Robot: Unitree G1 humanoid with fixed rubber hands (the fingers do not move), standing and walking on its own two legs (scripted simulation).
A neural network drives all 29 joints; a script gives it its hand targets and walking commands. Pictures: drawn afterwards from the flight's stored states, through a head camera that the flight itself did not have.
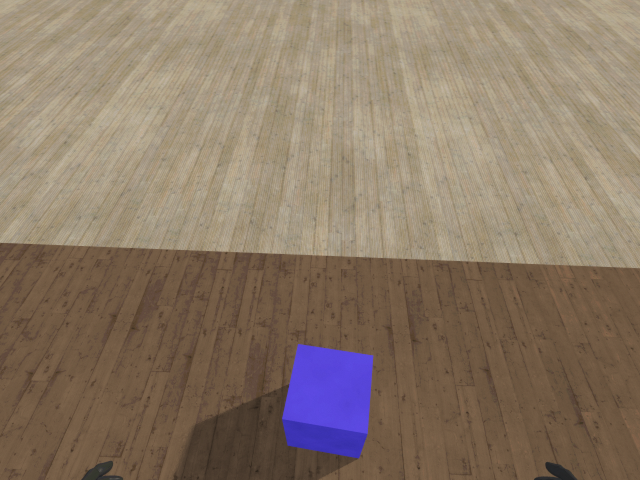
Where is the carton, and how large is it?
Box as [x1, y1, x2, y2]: [282, 344, 372, 457]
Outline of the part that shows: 298,344 282,417 287,444 292,446 358,457 367,433 372,355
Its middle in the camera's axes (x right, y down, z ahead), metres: +0.02 +0.47 +1.10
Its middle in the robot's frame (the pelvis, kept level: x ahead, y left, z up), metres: +0.43 -0.02 -0.66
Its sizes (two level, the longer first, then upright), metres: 0.210 0.200 0.250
